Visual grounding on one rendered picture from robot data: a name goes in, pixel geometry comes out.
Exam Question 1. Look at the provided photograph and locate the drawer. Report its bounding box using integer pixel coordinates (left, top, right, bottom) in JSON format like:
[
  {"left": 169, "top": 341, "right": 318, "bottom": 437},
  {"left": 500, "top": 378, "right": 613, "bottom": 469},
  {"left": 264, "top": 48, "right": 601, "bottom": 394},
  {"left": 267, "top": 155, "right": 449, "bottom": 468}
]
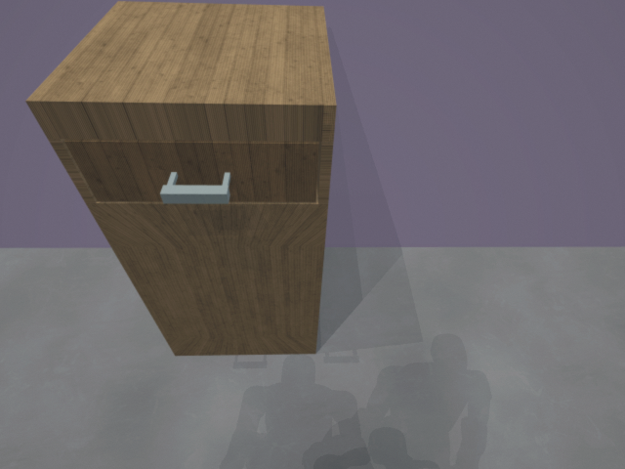
[{"left": 64, "top": 139, "right": 319, "bottom": 202}]

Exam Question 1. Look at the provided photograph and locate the handle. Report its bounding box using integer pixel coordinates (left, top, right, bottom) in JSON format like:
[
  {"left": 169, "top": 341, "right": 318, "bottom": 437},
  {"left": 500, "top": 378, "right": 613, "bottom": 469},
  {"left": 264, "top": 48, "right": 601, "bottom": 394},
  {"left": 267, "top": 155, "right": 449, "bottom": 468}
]
[{"left": 160, "top": 172, "right": 230, "bottom": 204}]

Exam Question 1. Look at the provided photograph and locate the cabinet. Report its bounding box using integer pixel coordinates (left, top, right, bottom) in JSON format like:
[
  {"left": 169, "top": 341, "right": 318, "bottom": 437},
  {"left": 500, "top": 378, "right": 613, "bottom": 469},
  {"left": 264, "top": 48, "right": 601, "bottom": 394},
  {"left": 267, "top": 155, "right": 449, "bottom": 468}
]
[{"left": 26, "top": 1, "right": 337, "bottom": 356}]

